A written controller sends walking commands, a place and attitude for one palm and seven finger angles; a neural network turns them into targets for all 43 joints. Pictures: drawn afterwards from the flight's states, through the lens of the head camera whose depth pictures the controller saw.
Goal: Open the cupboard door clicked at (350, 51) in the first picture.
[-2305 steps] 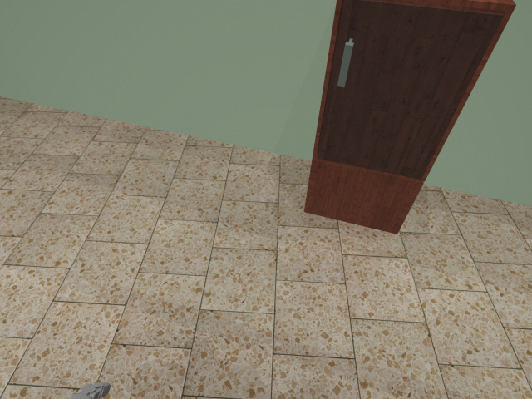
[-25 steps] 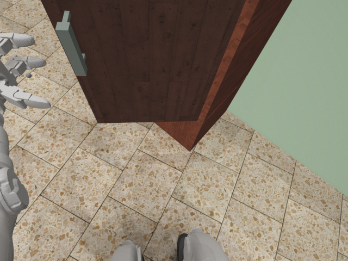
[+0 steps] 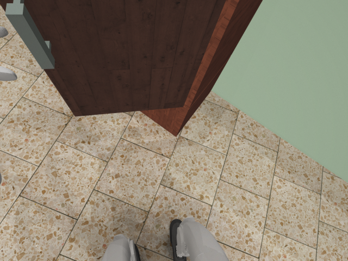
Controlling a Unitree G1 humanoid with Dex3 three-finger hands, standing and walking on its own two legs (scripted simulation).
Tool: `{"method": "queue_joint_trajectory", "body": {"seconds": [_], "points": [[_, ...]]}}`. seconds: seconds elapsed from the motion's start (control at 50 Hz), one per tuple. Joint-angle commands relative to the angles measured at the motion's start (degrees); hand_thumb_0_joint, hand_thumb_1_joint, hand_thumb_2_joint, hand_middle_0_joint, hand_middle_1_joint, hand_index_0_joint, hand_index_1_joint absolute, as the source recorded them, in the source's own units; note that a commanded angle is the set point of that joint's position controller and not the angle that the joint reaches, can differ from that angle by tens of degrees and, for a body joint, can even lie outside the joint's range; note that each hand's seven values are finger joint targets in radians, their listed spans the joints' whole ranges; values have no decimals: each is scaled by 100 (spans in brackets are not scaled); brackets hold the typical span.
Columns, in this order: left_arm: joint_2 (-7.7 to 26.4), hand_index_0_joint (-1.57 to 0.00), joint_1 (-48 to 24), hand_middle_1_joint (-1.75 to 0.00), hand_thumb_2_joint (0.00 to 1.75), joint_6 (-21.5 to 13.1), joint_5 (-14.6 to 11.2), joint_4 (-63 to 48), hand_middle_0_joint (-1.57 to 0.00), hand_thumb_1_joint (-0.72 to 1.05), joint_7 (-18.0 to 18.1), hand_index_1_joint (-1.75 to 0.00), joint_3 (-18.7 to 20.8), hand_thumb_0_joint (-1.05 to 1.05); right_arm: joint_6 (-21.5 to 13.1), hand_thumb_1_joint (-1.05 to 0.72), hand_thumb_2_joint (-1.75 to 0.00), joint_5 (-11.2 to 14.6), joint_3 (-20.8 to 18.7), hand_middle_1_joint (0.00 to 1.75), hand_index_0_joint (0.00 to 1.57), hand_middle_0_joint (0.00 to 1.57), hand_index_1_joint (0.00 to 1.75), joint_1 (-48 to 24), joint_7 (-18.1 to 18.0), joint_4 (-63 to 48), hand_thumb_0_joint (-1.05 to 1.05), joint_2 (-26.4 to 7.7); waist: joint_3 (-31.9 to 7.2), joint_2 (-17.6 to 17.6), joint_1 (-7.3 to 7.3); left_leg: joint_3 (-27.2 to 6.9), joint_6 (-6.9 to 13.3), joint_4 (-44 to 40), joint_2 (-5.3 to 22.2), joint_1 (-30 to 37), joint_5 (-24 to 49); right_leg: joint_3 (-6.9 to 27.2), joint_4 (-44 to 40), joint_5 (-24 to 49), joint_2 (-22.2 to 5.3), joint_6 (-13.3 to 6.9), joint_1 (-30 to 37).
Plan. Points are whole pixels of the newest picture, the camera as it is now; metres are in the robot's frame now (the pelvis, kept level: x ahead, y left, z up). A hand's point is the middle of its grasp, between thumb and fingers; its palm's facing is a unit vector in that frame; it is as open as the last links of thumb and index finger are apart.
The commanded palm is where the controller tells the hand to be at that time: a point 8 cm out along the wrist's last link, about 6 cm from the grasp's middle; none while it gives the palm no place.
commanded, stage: move the hooked fingers beside the handle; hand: left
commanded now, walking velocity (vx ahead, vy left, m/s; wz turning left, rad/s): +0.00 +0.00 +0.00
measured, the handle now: (34, 32) +0.57 +0.21 +0.09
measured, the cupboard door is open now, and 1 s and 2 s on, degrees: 45 45 45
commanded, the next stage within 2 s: slide the fingers in behind the handle in 0.64 s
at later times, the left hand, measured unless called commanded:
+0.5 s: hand out of the picture +0.52 +0.27 +0.09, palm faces +0.03 -1.00 -0.02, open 13.9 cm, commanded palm +0.51 +0.31 +0.09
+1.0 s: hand (2, 51) +0.51 +0.25 +0.10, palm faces +0.01 -1.00 -0.03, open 14.0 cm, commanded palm +0.50 +0.28 +0.09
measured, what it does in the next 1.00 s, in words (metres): stands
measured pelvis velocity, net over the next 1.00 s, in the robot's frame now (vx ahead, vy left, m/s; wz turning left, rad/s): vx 0.00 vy -0.01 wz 0.01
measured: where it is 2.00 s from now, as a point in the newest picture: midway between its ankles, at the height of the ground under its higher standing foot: outside the picture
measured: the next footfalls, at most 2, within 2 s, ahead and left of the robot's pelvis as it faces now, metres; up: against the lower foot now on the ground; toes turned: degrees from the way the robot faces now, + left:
none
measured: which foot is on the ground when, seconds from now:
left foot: down 0.00-1.00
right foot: down 0.00-1.00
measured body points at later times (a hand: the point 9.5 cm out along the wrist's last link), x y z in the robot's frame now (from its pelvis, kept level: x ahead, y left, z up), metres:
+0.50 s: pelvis +0.01 +0.00 +0.00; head +0.16 +0.04 +0.43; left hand +0.52 +0.33 +0.10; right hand +0.01 -0.27 -0.09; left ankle -0.03 +0.09 -0.68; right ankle +0.03 -0.13 -0.68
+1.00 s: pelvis +0.00 -0.01 +0.00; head +0.14 +0.02 +0.43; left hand +0.51 +0.30 +0.10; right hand -0.02 -0.27 -0.09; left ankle -0.03 +0.09 -0.68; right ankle +0.03 -0.13 -0.68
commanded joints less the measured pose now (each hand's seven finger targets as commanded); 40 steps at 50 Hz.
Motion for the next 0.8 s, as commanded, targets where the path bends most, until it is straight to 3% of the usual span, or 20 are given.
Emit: {"method": "queue_joint_trajectory", "body": {"seconds": [0.0, 0.04, 0.1, 0.12, 0.16, 0.2, 0.22, 0.24, 0.28, 0.3, 0.34, 0.4, 0.54, 0.58, 0.6, 0.64, 0.66, 0.68, 0.72, 0.78], "points": [[1860, -30, -2124, -120, 30, -432, -284, -1565, -30, -50, 59, -120, 415, 0, 60, -90, -90, -63, -468, 30, 20, 20, 30, 1231, -36, -202, 0, -1235, -3256, 1270, 186, -644, -136, -516, -72, 2090, 3725, 297, -87, 2083, 324, -126, 1866], [1848, -30, -1962, -120, 30, -505, -310, -1812, -30, -50, 89, -120, 497, 0, 78, -90, -90, -65, -510, 30, 20, 20, 30, 1259, -9, -226, 0, -1215, -3499, 1413, 282, -672, -179, -515, -63, 2353, 4119, 280, -70, 2234, 330, -143, 1955], [1597, -30, -1836, -120, 30, -523, -322, -1920, -30, -50, 114, -120, 365, 0, 109, -90, -90, -62, -521, 30, 20, 20, 30, 1254, 58, -182, 0, -1173, -3384, 1671, 276, -701, -251, -484, -24, 2694, 4504, 241, -106, 2192, 371, -151, 1683], [1694, -30, -1718, -120, 30, -512, -304, -1908, -30, -50, 139, -120, 453, 0, 118, -90, -90, -68, -540, 30, 20, 20, 30, 1249, 58, -166, 0, -1176, -3272, 1527, 305, -716, -248, -495, -14, 2653, 4537, 222, -115, 2206, 367, -147, 1738], [1298, -30, -1616, -120, 30, -412, -341, -1728, -30, -50, 133, -120, 169, 0, 148, -90, -90, -39, -513, 30, 20, 20, 30, 1191, 77, -185, 0, -1147, -2942, 1370, 239, -667, -196, -559, -39, 2462, 4214, 228, -197, 2090, 370, -122, 1707], [1179, -30, -1805, -120, 30, -388, -325, -1771, -30, -50, 119, -120, 35, 0, 158, -90, -90, -34, -513, 30, 20, 20, 30, 1183, 68, -148, 0, -1141, -2870, 1642, 207, -708, -247, -563, -33, 2657, 4341, 202, -197, 1993, 371, -137, 1501], [1061, -30, -1711, -120, 30, -349, -307, -1614, -30, -50, 128, -120, -39, 0, 164, -90, -90, -36, -518, 30, 20, 20, 30, 1190, 65, -129, 0, -1130, -2733, 1469, 176, -726, -247, -569, -27, 2623, 4304, 168, -202, 1925, 374, -134, 1428], [997, -30, -1697, -120, 30, -341, -338, -1599, -30, -50, 153, -120, -53, 0, 165, -90, -90, -41, -522, 30, 20, 20, 30, 1200, 59, -134, 0, -1137, -2715, 1309, 148, -721, -226, -569, -30, 2538, 4244, 179, -213, 1948, 370, -120, 1464], [889, -30, -1792, -120, 30, -392, -370, -1702, -30, -50, 168, -120, -110, 0, 149, -90, -90, -53, -520, 30, 20, 20, 30, 1200, 45, -153, 0, -1132, -2802, 1419, 130, -740, -244, -557, -36, 2650, 4393, 170, -176, 2009, 371, -151, 1439], [953, -30, -1865, -120, 30, -412, -392, -1703, -30, -50, 177, -120, -54, 0, 152, -90, -90, -50, -531, 30, 20, 20, 30, 1192, 49, -103, 0, -1134, -2869, 1440, 132, -724, -266, -540, -30, 2696, 4378, 190, -192, 2014, 368, -134, 1450], [1063, -30, -1743, -120, 30, -456, -400, -1661, -30, -50, 206, -120, 56, 0, 143, -90, -90, -50, -535, 30, 20, 20, 30, 1172, 47, -131, 0, -1136, -2952, 1104, 152, -672, -200, -519, -61, 2431, 4196, 236, -160, 2194, 363, -126, 1754], [1213, -30, -1708, -120, 30, -564, -385, -1835, -30, -50, 223, -120, 177, 0, 124, -90, -90, -45, -532, 30, 20, 20, 30, 1101, 53, -179, 0, -1121, -3143, 1359, 277, -658, -218, -524, -85, 2453, 4304, 269, -109, 2353, 344, -153, 1954], [1361, -30, -1818, -120, 30, -482, -299, -1509, -30, -50, 208, -120, 115, 0, 127, -90, -90, -1, -469, 30, 20, 20, 30, 961, 12, -246, 0, -1125, -2657, 1013, 193, -550, -94, -576, -165, 1746, 3290, 332, -141, 2137, 315, -122, 2127], [1378, -30, -1887, -120, 30, -594, -334, -1782, -30, -50, 188, -120, 173, 0, 95, -90, -90, -7, -485, 30, 20, 20, 30, 984, -12, -294, 0, -1118, -3045, 1212, 241, -582, -110, -537, -163, 2012, 3600, 333, -68, 2260, 318, -153, 2156], [1314, -30, -2057, -120, 30, -646, -336, -1932, -30, -50, 172, -120, 80, 0, 95, -90, -90, -12, -491, 30, 20, 20, 30, 998, -4, -228, 0, -1118, -3269, 1438, 214, -618, -159, -509, -140, 2290, 3772, 333, -72, 2222, 317, -139, 2021], [1135, -30, -2046, -120, 30, -681, -369, -1882, -30, -50, 152, -120, -12, 0, 87, -90, -90, -28, -502, 30, 20, 20, 30, 1002, 9, -148, 0, -1108, -3177, 1484, 187, -673, -215, -481, -99, 2483, 3913, 286, -103, 2078, 333, -138, 1793], [988, -30, -1967, -120, 30, -638, -399, -1721, -30, -50, 135, -120, -99, 0, 82, -90, -90, -14, -498, 30, 20, 20, 30, 980, 19, -138, 0, -1106, -3059, 1369, 142, -631, -180, -482, -108, 2365, 3680, 295, -140, 1978, 344, -127, 1755], [1020, -30, -2087, -120, 30, -655, -448, -1726, -30, -50, 117, -120, -67, 0, 77, -90, -90, -13, -491, 30, 20, 20, 30, 1001, -11, -123, 0, -1120, -3012, 1247, 84, -668, -164, -495, -106, 2353, 3713, 272, -131, 2016, 346, -142, 1777], [1168, -30, -1899, -120, 30, -513, -441, -1349, -30, -50, 97, -120, 33, 0, 77, -90, -90, 10, -481, 30, 20, 20, 30, 974, -27, -112, 0, -1147, -2820, 910, 110, -605, -103, -543, -146, 1875, 3171, 311, -166, 1941, 330, -116, 1986], [929, -30, -1992, -120, 30, -430, -376, -1456, -30, -50, 129, -120, -206, 0, 46, -90, -90, 12, -453, 30, 20, 20, 30, 961, -27, -163, 0, -1108, -2730, 1262, 127, -579, -94, -606, -184, 1863, 3119, 309, -165, 1911, 300, -153, 1925]]}}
